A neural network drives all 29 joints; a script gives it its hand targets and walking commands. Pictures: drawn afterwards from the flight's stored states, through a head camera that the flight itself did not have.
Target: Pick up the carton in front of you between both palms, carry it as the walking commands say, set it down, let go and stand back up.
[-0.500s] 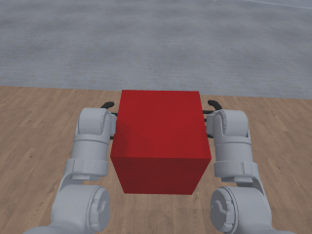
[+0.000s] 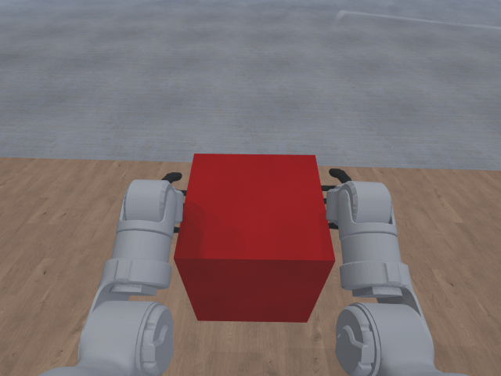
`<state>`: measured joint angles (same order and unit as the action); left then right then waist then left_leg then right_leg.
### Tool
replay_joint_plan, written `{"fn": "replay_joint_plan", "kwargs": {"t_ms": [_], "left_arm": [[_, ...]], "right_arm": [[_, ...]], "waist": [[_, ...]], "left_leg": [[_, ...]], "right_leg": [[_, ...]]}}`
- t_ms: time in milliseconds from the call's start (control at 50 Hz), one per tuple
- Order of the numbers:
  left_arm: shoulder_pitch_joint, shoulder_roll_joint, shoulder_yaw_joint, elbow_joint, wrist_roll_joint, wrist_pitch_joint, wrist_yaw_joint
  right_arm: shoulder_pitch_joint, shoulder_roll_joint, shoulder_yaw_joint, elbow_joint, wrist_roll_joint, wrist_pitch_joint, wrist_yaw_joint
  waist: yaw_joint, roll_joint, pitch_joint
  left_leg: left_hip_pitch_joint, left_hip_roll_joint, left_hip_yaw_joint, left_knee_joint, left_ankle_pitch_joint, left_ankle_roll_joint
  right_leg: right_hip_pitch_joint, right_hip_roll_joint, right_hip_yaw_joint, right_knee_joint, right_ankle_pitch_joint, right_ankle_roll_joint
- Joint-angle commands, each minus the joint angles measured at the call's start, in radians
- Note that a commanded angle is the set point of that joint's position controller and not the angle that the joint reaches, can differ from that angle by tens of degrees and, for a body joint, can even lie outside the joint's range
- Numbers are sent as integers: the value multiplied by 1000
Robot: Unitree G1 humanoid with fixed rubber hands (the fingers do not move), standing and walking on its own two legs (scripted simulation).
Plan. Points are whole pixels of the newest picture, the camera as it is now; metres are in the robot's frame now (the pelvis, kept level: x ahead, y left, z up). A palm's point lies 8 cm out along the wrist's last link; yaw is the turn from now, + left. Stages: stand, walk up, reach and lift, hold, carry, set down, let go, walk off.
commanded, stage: carry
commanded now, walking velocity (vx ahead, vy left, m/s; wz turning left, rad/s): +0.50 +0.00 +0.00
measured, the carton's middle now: (253, 242) +0.36 +0.00 +0.03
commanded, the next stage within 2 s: none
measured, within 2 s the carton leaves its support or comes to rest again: neither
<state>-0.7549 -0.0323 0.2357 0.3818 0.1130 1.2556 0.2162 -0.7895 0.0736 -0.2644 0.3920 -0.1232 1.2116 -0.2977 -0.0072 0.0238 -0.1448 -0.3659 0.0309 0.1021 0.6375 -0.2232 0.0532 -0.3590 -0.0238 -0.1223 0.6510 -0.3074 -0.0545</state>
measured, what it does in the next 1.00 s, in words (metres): goes down: left foot, then right foot 0.03 m lower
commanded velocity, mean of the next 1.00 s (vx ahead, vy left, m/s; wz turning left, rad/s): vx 0.50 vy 0.00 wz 0.00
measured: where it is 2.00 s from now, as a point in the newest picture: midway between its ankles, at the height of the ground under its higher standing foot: (236, 241)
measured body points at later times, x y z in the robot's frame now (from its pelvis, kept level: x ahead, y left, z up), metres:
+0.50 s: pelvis +0.19 +0.04 -0.02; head +0.24 +0.05 +0.43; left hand +0.58 +0.18 +0.07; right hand +0.57 -0.11 +0.08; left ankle +0.19 +0.11 -0.75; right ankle +0.13 -0.09 -0.66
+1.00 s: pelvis +0.48 +0.01 -0.05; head +0.54 +0.00 +0.39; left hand +0.85 +0.17 +0.02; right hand +0.88 -0.12 +0.02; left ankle +0.47 +0.15 -0.70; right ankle +0.51 -0.04 -0.78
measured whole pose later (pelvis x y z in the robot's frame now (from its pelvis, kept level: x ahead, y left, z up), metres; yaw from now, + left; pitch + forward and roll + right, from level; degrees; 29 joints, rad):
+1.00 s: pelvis +0.48 +0.01 -0.05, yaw +1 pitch +5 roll +1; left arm -0.71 -0.08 0.25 0.23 0.07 1.22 0.30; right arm -0.76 0.07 -0.27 0.27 -0.11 1.17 -0.28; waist 0.04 0.00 0.03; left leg -0.63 0.03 0.00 1.16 -0.41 0.03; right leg -0.42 0.04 -0.11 0.59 -0.16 -0.12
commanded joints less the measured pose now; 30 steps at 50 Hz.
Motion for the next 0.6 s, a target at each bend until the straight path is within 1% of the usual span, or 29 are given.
{"fn": "replay_joint_plan", "kwargs": {"t_ms": [0, 20, 40, 60, 80, 100, 120, 140, 160, 200, 240, 260, 280, 300, 320, 340, 360, 380, 400, 420, 440, 460, 480, 520, 560, 580], "left_arm": [[-827, -1153, -415, -114, -464, -69, -348], [-811, -1145, -407, -104, -460, -71, -348], [-780, -1129, -393, -83, -454, -72, -348], [-755, -1114, -381, -66, -442, -75, -347], [-753, -1106, -374, -69, -436, -78, -345], [-773, -1103, -372, -90, -437, -80, -342], [-807, -1104, -384, -128, -446, -81, -339], [-855, -1114, -405, -177, -464, -81, -335], [-896, -1125, -427, -223, -483, -78, -332], [-930, -1141, -463, -278, -509, -69, -327], [-904, -1151, -479, -280, -516, -56, -326], [-878, -1154, -481, -263, -514, -50, -326], [-847, -1160, -480, -239, -510, -45, -328], [-813, -1169, -476, -208, -502, -41, -331], [-782, -1166, -472, -177, -490, -40, -334], [-777, -1189, -470, -144, -484, -38, -341], [-806, -1204, -467, -130, -478, -41, -345], [-827, -1218, -478, -143, -483, -47, -349], [-843, -1228, -485, -158, -492, -52, -350], [-852, -1233, -488, -175, -498, -58, -347], [-860, -1232, -492, -198, -500, -63, -340], [-865, -1226, -496, -224, -499, -67, -331], [-867, -1217, -501, -250, -496, -71, -320], [-869, -1198, -515, -305, -487, -74, -296], [-872, -1170, -533, -358, -474, -72, -276], [-858, -1154, -539, -368, -462, -68, -270]], "right_arm": [[-685, 1136, 411, -9, 455, -8, 449], [-686, 1139, 411, -6, 456, -8, 449], [-674, 1144, 408, 9, 455, -8, 449], [-670, 1148, 398, 28, 452, -8, 452], [-680, 1161, 400, 35, 453, -10, 455], [-695, 1175, 410, 36, 461, -13, 458], [-710, 1186, 419, 25, 474, -17, 459], [-727, 1188, 427, 2, 486, -19, 457], [-735, 1186, 432, -24, 492, -18, 452], [-739, 1178, 437, -70, 493, -11, 436], [-720, 1166, 440, -93, 487, -1, 424], [-702, 1160, 439, -94, 482, 3, 421], [-679, 1155, 436, -88, 475, 5, 420], [-652, 1149, 427, -73, 463, 4, 421], [-615, 1138, 413, -51, 447, 5, 424], [-610, 1116, 409, -33, 433, 2, 425], [-609, 1109, 401, -38, 417, -1, 428], [-634, 1116, 408, -70, 421, -6, 433], [-675, 1125, 419, -107, 434, -9, 439], [-719, 1141, 441, -148, 453, -11, 443], [-759, 1157, 464, -182, 475, -12, 445], [-782, 1169, 483, -208, 494, -12, 447], [-792, 1178, 498, -226, 506, -10, 448], [-782, 1179, 517, -250, 520, -1, 449], [-762, 1166, 534, -267, 524, 13, 447], [-744, 1159, 540, -261, 522, 19, 446]], "waist": [[-7, 42, -277], [5, -26, -281], [19, -150, -271], [40, -239, -240], [68, -247, -214], [94, -207, -203], [102, -169, -215], [97, -152, -230], [88, -149, -242], [76, -179, -249], [65, -195, -252], [52, -182, -266], [25, -146, -299], [-13, -96, -350], [-50, -9, -400], [-40, 230, -408], [-56, 244, -401], [-67, 185, -374], [-73, 123, -351], [-70, 74, -351], [-59, 83, -351], [-52, 90, -358], [-50, 98, -364], [-56, 104, -374], [-60, 101, -372], [-64, 99, -366]], "left_leg": [[108, 161, -188, -117, -50, 90], [21, 113, -127, -8, -40, 61], [-132, 33, -32, 159, -82, 20], [-328, -23, 7, 237, -241, -5], [-465, -23, -22, 301, -384, -6], [-540, -14, -46, 343, -397, 0], [-560, 2, -64, 351, -362, 5], [-535, 13, -72, 325, -298, 7], [-477, 14, -65, 280, -231, 3], [-330, -8, -26, 187, -126, -6], [-191, -39, 10, 65, -47, -5], [-88, -67, 41, -28, 8, 0], [72, -103, 82, -128, 100, 3], [262, -85, 77, -163, 146, 14], [445, 82, -144, -192, 67, 50], [578, 331, -590, -241, 240, 119], [682, 341, -669, -208, 309, 196], [689, 325, -622, -162, 402, 213], [666, 296, -554, -136, 463, 200], [632, 272, -499, -133, 442, 176], [594, 253, -450, -133, 459, 159], [576, 244, -416, -137, 471, 148], [566, 236, -390, -140, 487, 147], [566, 227, -346, -143, 543, 162], [568, 214, -301, -132, 619, 167], [558, 194, -266, -123, 655, 160]], "right_leg": [[78, -26, 39, -88, -79, -26], [160, -77, 134, -121, -46, -54], [265, -182, 301, -173, 76, -102], [387, -285, 452, -172, 212, -175], [458, -345, 546, -180, 318, -233], [503, -366, 586, -179, 364, -252], [514, -365, 577, -179, 345, -245], [500, -351, 535, -177, 329, -219], [463, -327, 473, -185, 321, -189], [366, -276, 349, -196, 316, -141], [302, -231, 244, -164, 345, -98], [271, -203, 180, -115, 395, -69], [228, -176, 115, -22, 460, -36], [161, -138, 48, 108, 481, -1], [11, -105, 18, 299, 265, 44], [-232, 27, 20, 496, -162, 82], [-395, 51, 100, 593, -256, 62], [-476, 25, 108, 642, -260, 39], [-522, 5, 102, 652, -245, 25], [-523, -18, 114, 613, -191, 21], [-502, -33, 117, 564, -146, 19], [-482, -35, 117, 520, -122, 20], [-470, -32, 111, 475, -98, 22], [-468, -22, 93, 396, -40, 26], [-466, -19, 88, 302, 57, 25], [-445, -15, 82, 237, 126, 22]]}}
